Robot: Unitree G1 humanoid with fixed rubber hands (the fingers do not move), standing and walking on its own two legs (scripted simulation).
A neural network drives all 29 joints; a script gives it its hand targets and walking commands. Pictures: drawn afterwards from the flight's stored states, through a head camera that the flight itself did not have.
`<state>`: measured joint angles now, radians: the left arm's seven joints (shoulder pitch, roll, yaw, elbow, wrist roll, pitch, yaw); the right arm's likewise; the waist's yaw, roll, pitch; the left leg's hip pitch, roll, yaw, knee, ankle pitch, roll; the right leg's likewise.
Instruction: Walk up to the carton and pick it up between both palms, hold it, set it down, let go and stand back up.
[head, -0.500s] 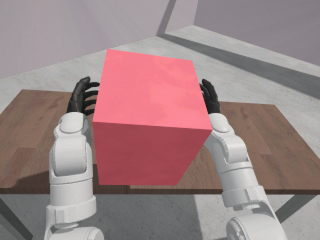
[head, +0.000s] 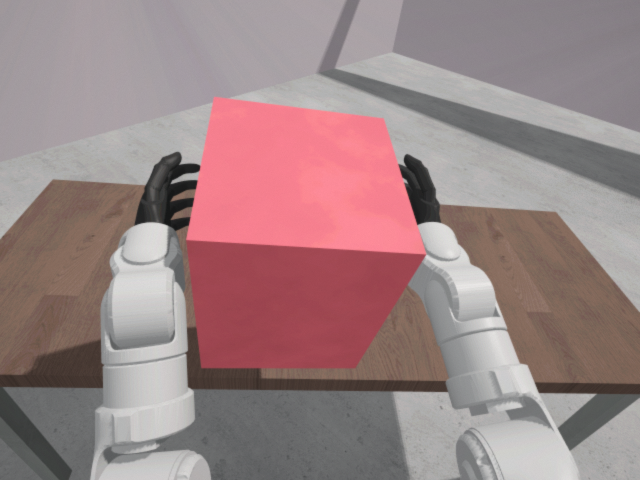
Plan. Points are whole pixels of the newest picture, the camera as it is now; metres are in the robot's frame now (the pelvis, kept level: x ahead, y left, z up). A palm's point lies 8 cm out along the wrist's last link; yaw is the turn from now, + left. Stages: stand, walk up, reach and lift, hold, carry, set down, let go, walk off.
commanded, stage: hold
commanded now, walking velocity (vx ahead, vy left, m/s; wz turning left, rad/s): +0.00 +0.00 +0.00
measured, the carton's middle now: (291, 245) +0.37 +0.02 +0.15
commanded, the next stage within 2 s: none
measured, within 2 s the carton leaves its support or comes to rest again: neither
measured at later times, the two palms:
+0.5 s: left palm (157, 224) +0.34 +0.16 +0.21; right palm (419, 213) +0.37 -0.13 +0.21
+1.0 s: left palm (159, 224) +0.34 +0.16 +0.21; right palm (426, 227) +0.35 -0.13 +0.20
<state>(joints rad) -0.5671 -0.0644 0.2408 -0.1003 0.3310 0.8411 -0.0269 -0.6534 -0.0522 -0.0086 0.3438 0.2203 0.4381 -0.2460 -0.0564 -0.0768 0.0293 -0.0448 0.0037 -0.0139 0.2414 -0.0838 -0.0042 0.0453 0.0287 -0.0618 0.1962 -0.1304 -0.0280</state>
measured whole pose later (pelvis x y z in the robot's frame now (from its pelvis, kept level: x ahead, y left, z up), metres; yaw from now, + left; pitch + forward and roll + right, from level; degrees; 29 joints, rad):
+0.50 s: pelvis +0.01 +0.00 +0.00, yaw +1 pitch -6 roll +0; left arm -0.55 -0.07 0.24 -0.18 0.33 0.92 -0.02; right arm -0.67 -0.08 0.02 0.29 0.28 0.51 -0.27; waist -0.06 -0.07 0.02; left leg -0.04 0.01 -0.03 0.24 -0.09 -0.01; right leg 0.07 0.03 -0.07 0.17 -0.13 -0.03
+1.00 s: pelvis +0.00 +0.00 +0.00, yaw +0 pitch -9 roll +0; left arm -0.56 -0.07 0.25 -0.13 0.36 0.88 -0.07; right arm -0.63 -0.04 -0.01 0.30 0.23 0.49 -0.26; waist -0.08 -0.08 0.04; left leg 0.01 0.00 -0.01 0.22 -0.08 0.00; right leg 0.10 0.02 -0.06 0.18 -0.13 -0.03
